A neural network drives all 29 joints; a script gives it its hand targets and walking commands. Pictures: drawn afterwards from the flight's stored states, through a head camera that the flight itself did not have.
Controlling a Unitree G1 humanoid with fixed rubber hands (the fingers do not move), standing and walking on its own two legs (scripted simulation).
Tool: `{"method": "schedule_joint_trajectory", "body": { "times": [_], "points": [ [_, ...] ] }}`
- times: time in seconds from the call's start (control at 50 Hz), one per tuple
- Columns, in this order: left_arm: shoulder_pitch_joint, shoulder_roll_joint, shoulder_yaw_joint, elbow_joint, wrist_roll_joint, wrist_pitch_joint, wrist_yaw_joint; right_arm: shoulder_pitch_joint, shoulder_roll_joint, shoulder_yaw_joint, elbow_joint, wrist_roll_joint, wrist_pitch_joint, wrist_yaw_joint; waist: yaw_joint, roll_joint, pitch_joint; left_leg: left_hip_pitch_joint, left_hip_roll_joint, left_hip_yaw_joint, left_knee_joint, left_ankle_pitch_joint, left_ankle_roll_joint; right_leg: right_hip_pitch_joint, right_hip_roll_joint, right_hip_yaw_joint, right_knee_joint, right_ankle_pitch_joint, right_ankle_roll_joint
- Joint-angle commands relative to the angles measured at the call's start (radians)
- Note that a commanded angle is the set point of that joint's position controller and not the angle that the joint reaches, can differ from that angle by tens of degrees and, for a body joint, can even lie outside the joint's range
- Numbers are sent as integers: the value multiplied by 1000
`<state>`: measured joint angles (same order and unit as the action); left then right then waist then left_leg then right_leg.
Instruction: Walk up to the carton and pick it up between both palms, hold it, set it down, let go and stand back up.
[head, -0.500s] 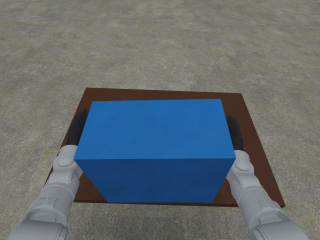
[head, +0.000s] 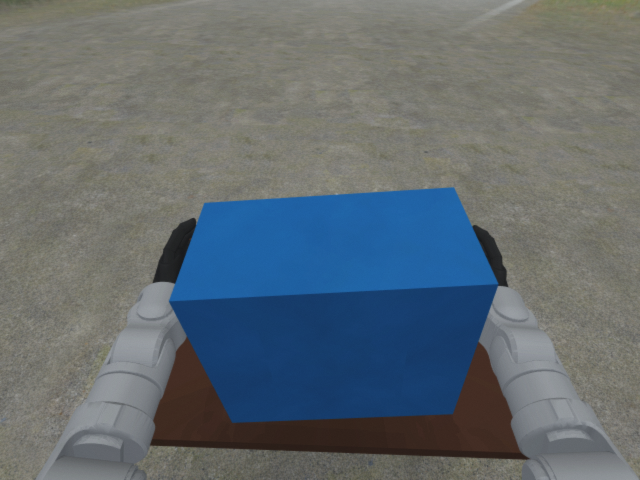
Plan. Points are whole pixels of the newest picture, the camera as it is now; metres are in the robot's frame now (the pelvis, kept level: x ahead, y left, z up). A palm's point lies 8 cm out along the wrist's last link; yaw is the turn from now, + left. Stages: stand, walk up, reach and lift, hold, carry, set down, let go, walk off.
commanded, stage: reach and lift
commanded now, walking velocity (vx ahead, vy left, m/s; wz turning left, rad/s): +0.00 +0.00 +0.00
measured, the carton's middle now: (334, 313) +0.35 -0.01 +0.07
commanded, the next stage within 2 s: hold in 1.50 s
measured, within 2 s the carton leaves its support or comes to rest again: neither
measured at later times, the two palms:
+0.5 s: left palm (168, 271) +0.35 +0.19 +0.16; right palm (502, 286) +0.34 -0.22 +0.13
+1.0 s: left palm (163, 249) +0.36 +0.19 +0.18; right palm (500, 265) +0.36 -0.22 +0.15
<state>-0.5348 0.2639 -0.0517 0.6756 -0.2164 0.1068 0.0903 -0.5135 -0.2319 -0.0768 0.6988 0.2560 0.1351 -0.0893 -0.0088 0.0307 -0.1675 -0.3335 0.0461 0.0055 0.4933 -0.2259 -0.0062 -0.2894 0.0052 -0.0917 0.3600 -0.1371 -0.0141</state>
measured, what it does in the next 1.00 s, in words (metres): stands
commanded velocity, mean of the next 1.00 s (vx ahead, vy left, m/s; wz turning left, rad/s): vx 0.00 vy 0.00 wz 0.00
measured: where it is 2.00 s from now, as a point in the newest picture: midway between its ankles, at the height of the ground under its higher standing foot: outside the picture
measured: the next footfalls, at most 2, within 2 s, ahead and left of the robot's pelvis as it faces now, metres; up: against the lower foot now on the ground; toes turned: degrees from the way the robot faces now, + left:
none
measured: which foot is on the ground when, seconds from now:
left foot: down 0.00-1.00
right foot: down 0.00-1.00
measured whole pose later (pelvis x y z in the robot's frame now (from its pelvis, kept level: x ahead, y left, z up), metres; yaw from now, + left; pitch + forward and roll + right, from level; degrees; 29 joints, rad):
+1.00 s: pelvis +0.00 +0.00 +0.00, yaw +0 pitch +0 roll -2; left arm -0.58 0.19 0.14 0.40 -0.05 0.48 0.03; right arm -0.56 -0.25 -0.10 0.57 0.19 0.33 -0.06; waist -0.01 0.03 -0.13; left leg -0.25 0.04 0.01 0.44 -0.20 -0.01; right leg -0.21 0.01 -0.09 0.32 -0.12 -0.01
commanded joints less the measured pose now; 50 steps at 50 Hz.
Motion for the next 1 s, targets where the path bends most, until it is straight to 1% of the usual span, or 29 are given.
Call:
{"method": "schedule_joint_trajectory", "body": {
  "times": [0.0,0.04,0.08,0.1,0.24,0.28,0.32,0.34,0.4,0.42,0.46,0.48,0.5,0.52,0.54,0.56,0.58,0.6,0.66,0.68,0.72,0.74,0.76,0.84,0.86,0.9,0.92,0.96,0.98],
  "points": [
    [-568,-664,-206,-454,98,50,-215,-651,499,330,-411,-2,12,168,-65,32,-374,242,-72,-72,-159,400,-52,324,35,87,-46,212,-10],
    [-534,-655,-164,-469,125,89,-230,-686,532,352,-446,13,31,157,-37,13,-352,220,-85,-66,-166,403,-41,357,32,87,-54,232,0],
    [-514,-661,-132,-474,136,129,-241,-714,523,335,-511,8,46,157,-43,-24,-346,206,-84,-70,-171,384,-27,357,29,92,-52,244,7],
    [-529,-668,-142,-472,127,144,-250,-711,514,315,-486,3,58,152,-63,-4,-325,202,-90,-63,-178,368,-31,349,23,101,-61,242,8],
    [-611,-622,-59,-465,164,235,-275,-805,499,243,-463,-40,100,171,-61,-42,-240,173,-91,-54,-213,229,-7,324,20,98,-86,116,1],
    [-645,-644,-78,-498,157,253,-274,-832,486,233,-485,-41,99,177,-80,-12,-251,168,-90,-44,-220,202,-19,335,31,89,-80,106,-4],
    [-671,-654,-69,-442,171,264,-270,-872,495,209,-422,-61,102,187,-69,4,-211,134,-80,-50,-233,161,-16,321,31,84,-77,67,-16],
    [-677,-667,-101,-507,143,261,-269,-858,494,221,-458,-54,96,187,-85,7,-247,146,-83,-43,-228,160,-24,335,33,89,-70,75,-13],
    [-735,-673,-124,-511,111,265,-258,-899,510,227,-485,-47,101,196,-88,-10,-294,144,-79,-57,-226,145,-18,339,34,88,-63,69,-12],
    [-767,-673,-111,-471,121,266,-256,-936,506,215,-451,-51,99,204,-71,-4,-242,128,-84,-45,-235,101,-15,301,33,85,-77,4,-9],
    [-751,-675,-137,-544,100,253,-248,-931,536,249,-531,-43,85,205,-73,-26,-315,123,-87,-48,-213,154,-7,350,35,86,-58,74,-5],
    [-776,-665,-104,-468,123,267,-248,-931,505,220,-422,-60,99,212,-74,-12,-259,108,-85,-47,-233,88,-10,325,32,84,-65,2,-7],
    [-734,-665,-87,-454,133,279,-249,-958,514,234,-483,-48,94,214,-51,-28,-251,99,-87,-39,-237,96,2,338,35,78,-68,10,-6],
    [-728,-685,-113,-481,118,284,-245,-950,508,233,-500,-43,95,216,-66,-25,-276,116,-77,-50,-231,136,-4,343,40,78,-60,63,-10],
    [-728,-676,-99,-460,127,291,-240,-975,510,240,-494,-39,102,217,-51,-40,-285,123,-87,-43,-228,122,1,334,41,79,-67,35,-6],
    [-749,-684,-125,-500,114,292,-237,-960,516,252,-494,-34,102,220,-58,-7,-287,116,-86,-41,-229,132,-7,339,38,81,-66,45,-7],
    [-729,-692,-138,-535,99,288,-237,-954,518,260,-532,-32,101,215,-67,-31,-333,150,-83,-46,-216,179,-9,350,41,80,-58,96,-7],
    [-751,-706,-157,-537,95,293,-228,-932,490,248,-488,-31,113,220,-77,12,-299,137,-71,-53,-230,143,-28,336,48,78,-51,76,-16],
    [-703,-638,-55,-397,146,325,-249,-967,475,208,-482,-63,120,211,-56,-59,-212,118,-90,-42,-228,99,11,312,37,78,-84,3,-2],
    [-710,-644,-43,-428,154,326,-247,-1002,492,225,-517,-49,114,218,-34,-53,-257,111,-89,-34,-224,127,15,347,35,81,-75,31,-2],
    [-761,-641,-66,-445,141,327,-250,-984,477,209,-454,-61,121,221,-64,-27,-256,121,-89,-35,-236,84,5,315,32,77,-78,-13,-1],
    [-747,-644,-62,-464,142,328,-247,-996,509,231,-502,-46,119,218,-42,-63,-285,139,-92,-38,-221,128,13,334,38,74,-74,38,2],
    [-727,-668,-94,-507,122,330,-243,-948,488,230,-480,-45,129,214,-76,-28,-294,141,-85,-40,-227,157,-10,356,36,76,-67,85,-1],
    [-732,-672,-125,-570,104,327,-241,-931,484,256,-541,-16,125,204,-85,-10,-344,173,-87,-51,-196,246,-24,383,41,79,-51,186,2],
    [-738,-643,-105,-558,113,327,-241,-955,492,275,-556,-6,125,207,-57,-25,-351,167,-93,-51,-195,247,-15,376,44,78,-54,179,6],
    [-715,-671,-130,-578,99,339,-236,-980,504,297,-600,9,123,208,-49,-35,-365,177,-95,-48,-195,261,-17,383,52,78,-54,181,7],
    [-724,-672,-131,-565,109,346,-233,-952,472,266,-561,-2,135,208,-74,3,-344,183,-86,-56,-191,275,-29,373,53,75,-51,202,-1],
    [-683,-633,-104,-592,132,361,-242,-914,468,298,-568,11,145,207,-43,-6,-340,199,-94,-49,-187,305,-23,396,48,76,-55,219,6],
    [-663,-660,-109,-558,141,376,-246,-912,448,272,-541,3,154,202,-72,-12,-300,221,-89,-56,-195,296,-26,371,52,76,-60,219,0]
  ]
}}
